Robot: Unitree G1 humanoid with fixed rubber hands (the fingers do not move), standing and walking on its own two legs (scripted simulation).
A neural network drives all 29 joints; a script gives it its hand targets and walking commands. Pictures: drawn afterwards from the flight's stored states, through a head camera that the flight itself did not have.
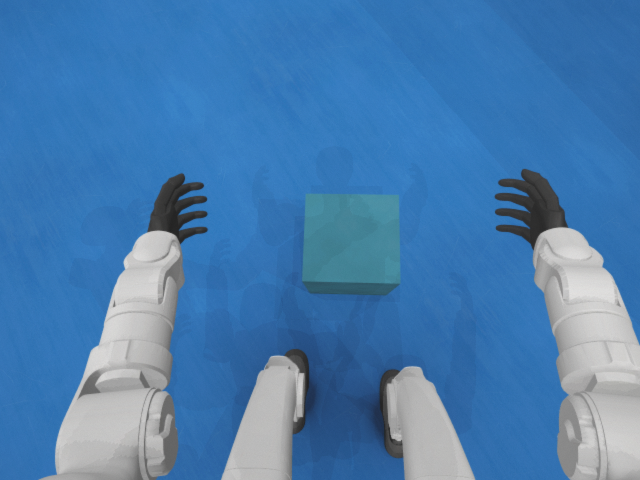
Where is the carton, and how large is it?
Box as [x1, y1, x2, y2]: [302, 194, 400, 294]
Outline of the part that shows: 306,194 302,281 309,292 386,294 400,283 398,195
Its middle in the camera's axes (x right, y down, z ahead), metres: +0.07 +0.02 +0.97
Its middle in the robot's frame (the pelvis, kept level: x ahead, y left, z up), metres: +0.49 -0.01 -0.56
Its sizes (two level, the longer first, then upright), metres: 0.210 0.200 0.250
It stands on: the floor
